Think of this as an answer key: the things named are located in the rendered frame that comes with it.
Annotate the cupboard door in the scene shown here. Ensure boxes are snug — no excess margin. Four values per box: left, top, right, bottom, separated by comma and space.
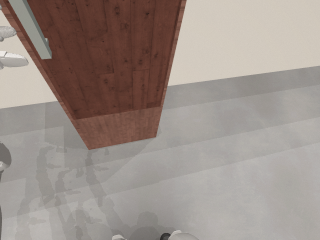
3, 0, 182, 120

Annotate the handle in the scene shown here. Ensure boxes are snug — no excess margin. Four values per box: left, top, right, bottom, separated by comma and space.
8, 0, 52, 60

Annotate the robot left upper arm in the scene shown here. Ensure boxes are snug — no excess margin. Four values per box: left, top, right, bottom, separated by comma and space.
0, 142, 12, 240

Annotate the left robot hand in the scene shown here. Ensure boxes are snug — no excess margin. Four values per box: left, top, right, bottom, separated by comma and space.
0, 4, 29, 70

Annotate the right robot shin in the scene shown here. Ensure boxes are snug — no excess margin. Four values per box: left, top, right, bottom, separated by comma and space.
169, 230, 182, 239

